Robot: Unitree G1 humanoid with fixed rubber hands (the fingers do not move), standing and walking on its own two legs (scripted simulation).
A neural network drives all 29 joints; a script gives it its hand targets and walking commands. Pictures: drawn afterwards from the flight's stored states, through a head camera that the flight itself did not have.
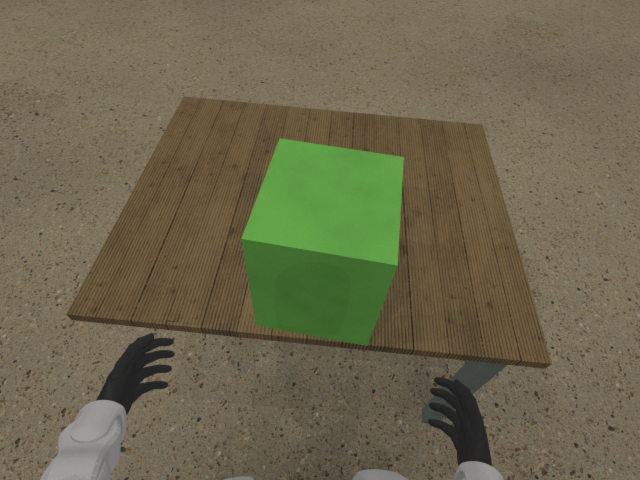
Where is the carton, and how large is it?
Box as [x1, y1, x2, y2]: [241, 138, 403, 345]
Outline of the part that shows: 279,138 241,238 256,325 367,345 397,265 403,157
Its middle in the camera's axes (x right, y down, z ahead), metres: +0.01 +0.01 +0.65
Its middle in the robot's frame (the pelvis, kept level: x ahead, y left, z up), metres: +0.46 -0.01 -0.05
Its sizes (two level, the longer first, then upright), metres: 0.210 0.200 0.250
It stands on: a table, 0.58 m high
